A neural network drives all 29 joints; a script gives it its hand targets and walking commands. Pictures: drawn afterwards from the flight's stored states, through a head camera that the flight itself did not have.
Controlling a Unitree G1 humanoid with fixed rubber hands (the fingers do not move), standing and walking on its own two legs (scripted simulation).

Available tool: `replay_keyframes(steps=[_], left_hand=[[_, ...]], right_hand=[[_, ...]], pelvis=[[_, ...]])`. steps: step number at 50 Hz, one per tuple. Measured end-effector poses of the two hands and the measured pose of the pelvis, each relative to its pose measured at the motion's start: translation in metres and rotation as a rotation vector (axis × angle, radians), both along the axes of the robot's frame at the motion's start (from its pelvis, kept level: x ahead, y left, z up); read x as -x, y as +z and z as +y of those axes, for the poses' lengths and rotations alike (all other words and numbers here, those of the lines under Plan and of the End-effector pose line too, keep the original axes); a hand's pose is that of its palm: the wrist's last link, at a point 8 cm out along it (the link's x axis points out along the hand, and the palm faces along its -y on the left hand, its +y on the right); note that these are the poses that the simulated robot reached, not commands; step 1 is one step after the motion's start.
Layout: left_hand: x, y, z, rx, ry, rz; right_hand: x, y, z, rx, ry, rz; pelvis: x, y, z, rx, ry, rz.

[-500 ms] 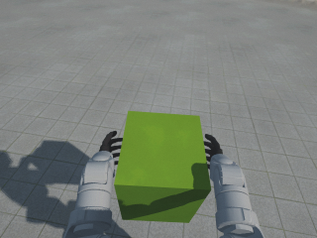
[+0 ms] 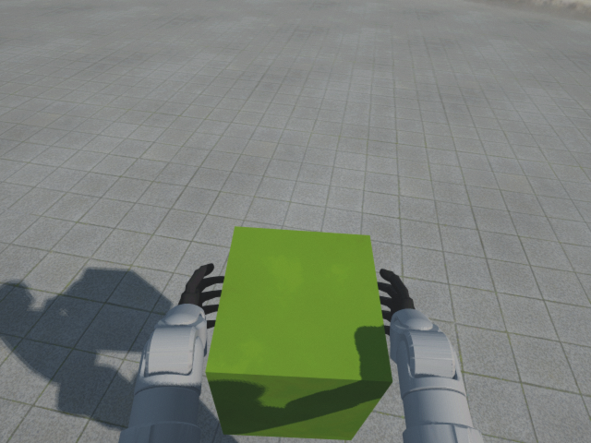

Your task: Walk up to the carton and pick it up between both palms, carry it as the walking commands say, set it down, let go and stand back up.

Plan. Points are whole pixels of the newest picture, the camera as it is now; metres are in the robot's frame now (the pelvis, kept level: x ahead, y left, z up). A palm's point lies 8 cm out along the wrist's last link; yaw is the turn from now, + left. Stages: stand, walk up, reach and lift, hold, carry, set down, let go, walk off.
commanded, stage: hold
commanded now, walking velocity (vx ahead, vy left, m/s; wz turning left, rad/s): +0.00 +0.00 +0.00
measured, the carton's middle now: (295, 337) +0.29 +0.01 -0.02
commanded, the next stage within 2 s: carry in 1.18 s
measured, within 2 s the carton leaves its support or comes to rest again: neither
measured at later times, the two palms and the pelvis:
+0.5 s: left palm (191, 322) +0.27 +0.15 +0.04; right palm (406, 332) +0.27 -0.14 +0.04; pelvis -0.02 +0.01 +0.00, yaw +0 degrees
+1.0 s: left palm (194, 319) +0.28 +0.14 +0.04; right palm (406, 328) +0.27 -0.15 +0.04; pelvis -0.01 +0.00 +0.00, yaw +0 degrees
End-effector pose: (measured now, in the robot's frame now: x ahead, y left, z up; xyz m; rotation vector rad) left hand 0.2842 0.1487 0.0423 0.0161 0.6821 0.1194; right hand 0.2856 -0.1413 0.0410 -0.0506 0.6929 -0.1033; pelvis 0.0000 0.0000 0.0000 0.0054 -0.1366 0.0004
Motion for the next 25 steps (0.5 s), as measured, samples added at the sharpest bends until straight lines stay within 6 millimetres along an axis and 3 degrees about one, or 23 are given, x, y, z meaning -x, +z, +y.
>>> replay_keyframes(steps=[25], left_hand=[[0.011,0.001,-0.002,0.006,-0.023,-0.005]], right_hand=[[0.019,0.002,-0.002,-0.008,-0.034,-0.003]], pelvis=[[0.017,-0.003,0.008,0.0,-0.008,-0.017]])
